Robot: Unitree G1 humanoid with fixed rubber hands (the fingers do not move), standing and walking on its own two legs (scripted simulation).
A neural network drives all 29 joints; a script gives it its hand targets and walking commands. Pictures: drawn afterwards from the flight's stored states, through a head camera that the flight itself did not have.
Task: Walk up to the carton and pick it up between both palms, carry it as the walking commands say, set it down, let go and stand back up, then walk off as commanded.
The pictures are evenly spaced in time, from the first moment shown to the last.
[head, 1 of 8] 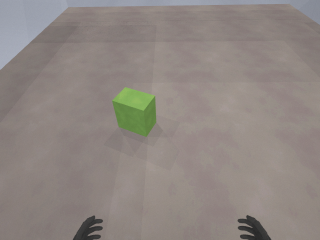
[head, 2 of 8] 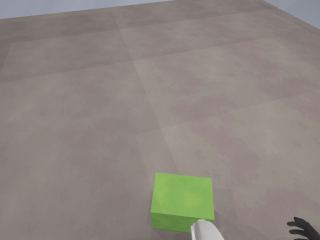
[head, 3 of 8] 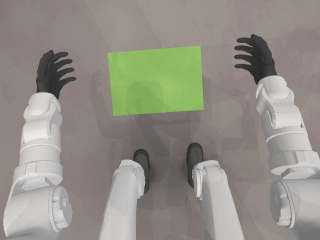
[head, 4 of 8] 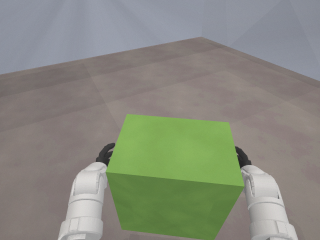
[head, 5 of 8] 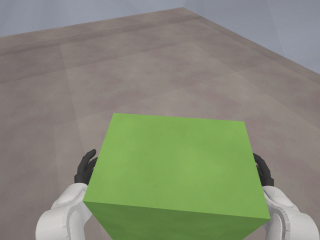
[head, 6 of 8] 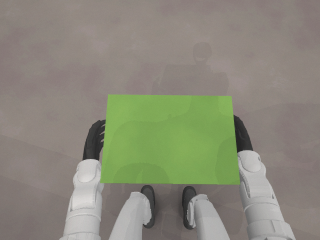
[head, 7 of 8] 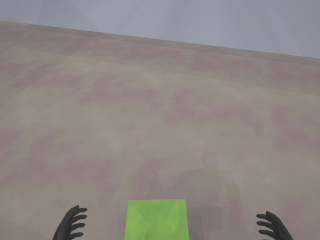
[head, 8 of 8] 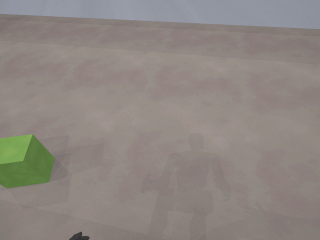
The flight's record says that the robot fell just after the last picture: no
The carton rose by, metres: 0.65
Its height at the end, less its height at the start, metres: +0.00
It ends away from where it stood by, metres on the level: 1.27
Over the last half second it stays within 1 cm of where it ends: yes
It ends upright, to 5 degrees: yes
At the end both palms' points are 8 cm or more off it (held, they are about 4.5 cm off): yes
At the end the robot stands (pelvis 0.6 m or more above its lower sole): yes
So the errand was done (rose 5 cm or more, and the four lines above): yes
